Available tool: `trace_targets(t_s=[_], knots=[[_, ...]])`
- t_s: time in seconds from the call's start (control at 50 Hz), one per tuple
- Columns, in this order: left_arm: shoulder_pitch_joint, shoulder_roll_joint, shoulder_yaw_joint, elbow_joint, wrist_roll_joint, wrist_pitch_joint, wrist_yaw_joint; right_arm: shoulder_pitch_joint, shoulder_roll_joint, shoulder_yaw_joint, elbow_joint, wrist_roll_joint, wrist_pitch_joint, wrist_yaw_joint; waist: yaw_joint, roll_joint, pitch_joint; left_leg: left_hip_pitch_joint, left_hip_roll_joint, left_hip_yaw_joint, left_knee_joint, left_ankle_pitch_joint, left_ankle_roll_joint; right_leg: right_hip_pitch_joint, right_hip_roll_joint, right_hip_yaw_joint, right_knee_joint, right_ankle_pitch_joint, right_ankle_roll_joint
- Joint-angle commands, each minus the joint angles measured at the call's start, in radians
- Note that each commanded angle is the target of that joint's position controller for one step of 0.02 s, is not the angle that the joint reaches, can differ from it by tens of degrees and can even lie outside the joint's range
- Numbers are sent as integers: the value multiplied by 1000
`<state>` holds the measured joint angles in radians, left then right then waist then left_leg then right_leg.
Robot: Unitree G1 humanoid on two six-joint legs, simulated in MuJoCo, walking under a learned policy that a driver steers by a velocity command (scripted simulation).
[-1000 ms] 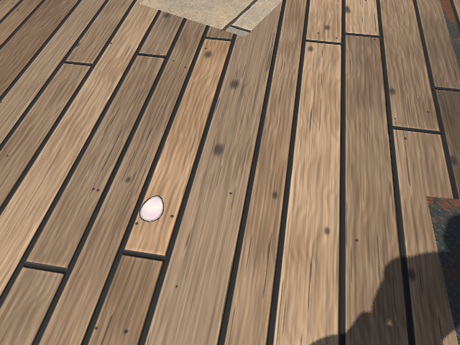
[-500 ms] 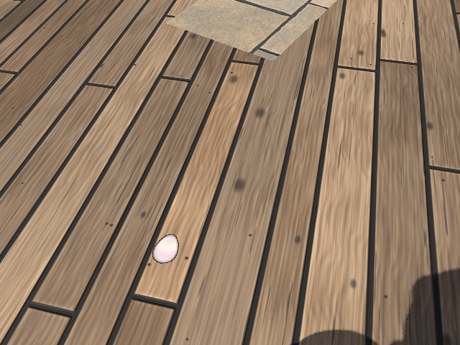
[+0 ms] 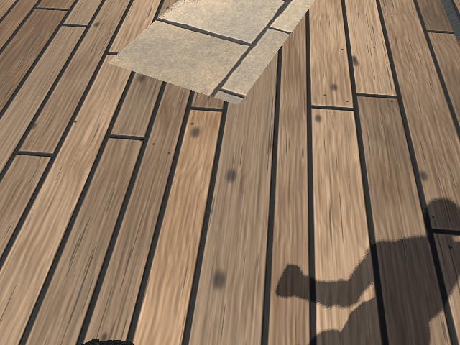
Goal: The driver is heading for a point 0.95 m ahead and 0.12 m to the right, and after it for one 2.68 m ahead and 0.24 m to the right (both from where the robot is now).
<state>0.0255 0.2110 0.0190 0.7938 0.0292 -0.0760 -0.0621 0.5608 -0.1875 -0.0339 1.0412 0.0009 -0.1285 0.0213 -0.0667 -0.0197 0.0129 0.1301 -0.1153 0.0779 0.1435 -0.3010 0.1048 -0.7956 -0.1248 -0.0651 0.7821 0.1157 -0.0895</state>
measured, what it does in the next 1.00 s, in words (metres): walks ahead: right foot, then left foot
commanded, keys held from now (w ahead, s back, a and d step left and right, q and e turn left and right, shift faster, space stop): w+shift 0.58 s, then w+e+shift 0.20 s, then e+shift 0.20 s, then shift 0.02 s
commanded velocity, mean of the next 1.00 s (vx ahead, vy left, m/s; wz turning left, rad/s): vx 0.92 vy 0.00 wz -0.22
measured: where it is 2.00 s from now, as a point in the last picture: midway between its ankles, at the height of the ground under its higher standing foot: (206, 160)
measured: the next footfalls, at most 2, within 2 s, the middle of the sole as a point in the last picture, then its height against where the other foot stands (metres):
right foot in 0.14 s outside the picture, level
left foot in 0.60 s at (195, 248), level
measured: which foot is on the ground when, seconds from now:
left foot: down 0.00-0.16, up 0.18-0.58, down 0.60-0.98, up 1.00-1.00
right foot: up 0.00-0.12, down 0.14-0.62, up 0.64-1.00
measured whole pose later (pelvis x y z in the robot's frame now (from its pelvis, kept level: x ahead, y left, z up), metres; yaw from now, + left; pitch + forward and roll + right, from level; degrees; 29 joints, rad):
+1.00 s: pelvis +0.96 +0.01 -0.01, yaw -13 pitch -1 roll +2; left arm 0.08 0.25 0.04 0.77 -0.03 -0.07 -0.07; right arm 0.43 -0.22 -0.03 0.95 0.01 -0.10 -0.07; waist -0.04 -0.05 0.07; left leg 0.09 -0.03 0.29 0.54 -0.42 -0.01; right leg -0.61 0.03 -0.14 0.63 0.15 -0.11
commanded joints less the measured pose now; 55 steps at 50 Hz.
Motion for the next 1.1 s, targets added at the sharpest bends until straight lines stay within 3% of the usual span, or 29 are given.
trace_targets(t_s=[0.02, 0.08, 0.12, 0.14, 0.16, 0.18, 0.2, 0.24, 0.3, 0.4, 0.46, 0.52, 0.58, 0.6, 0.62, 0.64, 0.66, 0.7, 0.78, 0.82, 0.9, 0.92, 0.98, 1.0, 1.02, 1.04, 1.06, 1.08, 1.1], knots=[[-129, 32, -10, -81, -15, -10, -1, -13, -144, -12, -55, 5, -27, -14, 32, 44, 163, -201, 255, -69, -167, 684, 46, 225, 68, -71, -182, 100, -25], [-66, 92, 9, -71, -9, -10, 19, 1, -203, -18, -44, -19, -7, -33, 81, 116, 45, 48, 291, -38, 61, 1261, 16, 318, 184, -111, -231, -79, -60], [250, 161, 42, 16, -11, -10, 45, -37, -248, -31, -41, -46, 24, -52, 234, 157, -128, 47, 316, -32, 473, 1348, 17, 617, 216, -71, -254, -214, -95], [440, 205, 64, 70, 3, -7, 63, -85, -239, -32, -55, -47, 30, -53, 323, 141, -207, -122, 284, -20, 762, 1141, 24, 859, 144, -6, -256, -294, -123], [535, 289, 89, 85, 32, -3, 77, -58, -103, -6, -98, -30, 22, -33, 278, -63, -307, -464, 158, -22, 1166, 426, 23, 1129, -125, 340, -231, -571, -180], [492, 279, 95, 90, 29, -3, 55, 29, -70, 0, -119, 29, 0, -14, 183, -254, -406, -779, 18, -157, 1413, -148, 13, 1281, -279, 900, -454, -733, -293], [388, 207, 88, 90, 12, -9, 42, -119, -141, -10, -150, 18, -3, -26, 173, -97, -227, -887, 113, -181, 1384, -30, 44, 1155, -213, 777, -517, -726, -241], [310, 97, 62, 108, 13, -27, 36, -237, -119, -4, -179, -1, -1, -17, 112, 78, -43, -833, 183, -172, 1254, 62, 42, 844, -147, 519, -569, -518, -187], [332, 58, 40, 155, -7, -50, 49, -240, -53, 12, -203, -45, 43, 17, 23, 23, 45, -775, 242, -161, 1139, 57, -3, 620, -61, 347, -649, -461, -137], [392, 102, 40, 164, -29, -77, 35, -533, -75, 32, -327, -45, 44, 38, 57, 23, 162, -787, 256, -29, 722, 352, -40, 511, 46, 117, -748, -90, -110], [464, 150, 44, 184, -44, -90, 40, -634, -76, 42, -354, -22, 37, 47, 97, 11, 163, -635, 198, 38, 496, 533, -10, 586, 12, 81, -832, 139, -86], [502, 192, 43, 199, -28, -76, 53, -638, -128, 29, -359, -29, 36, 31, 88, -42, 92, -622, 115, 78, 405, 445, 27, 873, -21, 36, -702, 608, -58], [458, 258, 58, 202, 10, -32, 85, -255, -220, -16, -251, -30, 41, -6, -112, -120, -142, -247, 41, 42, 396, 224, 69, 920, -60, 20, -178, 857, -37], [433, 229, 53, 189, 14, -26, 87, -68, -271, -40, -200, -44, 45, -26, -189, -98, -222, 0, 142, -61, 425, 111, 89, 728, -24, 31, 126, 616, -38], [574, 26, 12, 148, -17, -29, 64, -33, -371, -68, -201, -86, 39, -35, -55, 218, -374, 338, 487, -520, 418, -88, 172, 332, 122, 47, 574, -333, -21], [580, 91, 20, 147, -65, -45, 65, -48, -317, -69, -204, -64, 43, -11, -61, 222, -490, 387, 562, -910, 179, -305, 206, 160, 186, 162, 750, -561, -38], [414, 141, 32, 110, -59, -43, 76, -169, -253, -61, -201, -58, 36, -7, -33, 101, -248, 196, 497, -711, 125, -305, 148, 72, 101, 156, 717, -415, -51], [332, 113, 28, 102, -41, -32, 60, -244, -155, -40, -183, -57, 15, -2, 19, -8, -56, -113, 433, -437, 69, -66, 83, 139, 31, 155, 594, -324, -51], [298, 40, 21, 57, -8, 35, 21, -212, -104, -22, -120, -13, -13, -2, 101, 69, 53, -298, 356, -134, -9, 130, -24, 145, -28, 133, 519, -276, -24], [195, 33, 17, 7, -9, 42, 17, -224, -93, -15, -119, -11, -23, -2, 112, 59, 123, -360, 300, 48, 2, 600, -69, 136, 0, 52, 413, -200, -3], [91, 8, -4, -31, -10, 22, 1, -196, -120, -9, -120, 5, -35, -26, 100, 50, 145, -373, 218, 220, 106, 892, -101, 286, 119, -141, -34, 46, 5], [102, 53, 23, -41, -81, -6, 1, -253, -238, -30, -172, -4, -17, -70, 99, 130, 47, -312, 208, 188, 193, 1048, -137, 347, 156, -111, -53, 61, 12], [318, 199, 85, -17, -61, 2, -14, -326, -305, -52, -234, 22, 19, -122, 230, 180, -130, -269, 277, 147, 515, 1220, -161, 639, 229, -100, -128, 52, -22], [505, 250, 114, 30, -50, 18, -2, -380, -291, -51, -249, 26, 24, -116, 322, 126, -183, -363, 260, 126, 796, 1055, -168, 847, 193, -9, -196, 140, -70], [548, 219, 100, 68, -48, 27, 22, -407, -192, -30, -250, 31, 22, -83, 318, -102, -99, -505, 98, 125, 1198, 24, -180, 909, 97, 104, -377, 328, -118], [411, 250, 79, 13, 21, 10, 34, -274, -65, 4, -300, -12, 9, -56, 137, -338, -121, -765, 13, -12, 1533, -420, -174, 1004, -36, 375, -176, 979, -210], [369, 249, 73, -56, 65, -8, 31, -118, -111, 10, -304, 11, -6, -33, 115, -235, -419, -828, 32, -240, 1615, -361, -155, 1155, -235, 660, -242, 890, -398], [266, 241, 83, -115, 26, -1, 28, -171, -195, -7, -319, 20, -4, -28, 110, -16, -402, -805, 67, -247, 1533, -267, -128, 1048, -213, 667, -329, 602, -395], [172, 230, 79, -137, -20, 2, 28, -213, -217, -19, -328, 19, 12, -34, 51, 122, -261, -827, 106, -213, 1441, -200, -130, 867, -172, 613, -389, 331, -353]])
Velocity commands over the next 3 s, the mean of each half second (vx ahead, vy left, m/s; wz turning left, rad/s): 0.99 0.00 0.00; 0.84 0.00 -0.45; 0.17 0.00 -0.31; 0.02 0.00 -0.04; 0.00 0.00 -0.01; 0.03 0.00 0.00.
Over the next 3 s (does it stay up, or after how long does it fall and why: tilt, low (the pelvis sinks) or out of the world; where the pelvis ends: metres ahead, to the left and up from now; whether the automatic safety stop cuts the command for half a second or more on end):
stays up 1.20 0.06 0.00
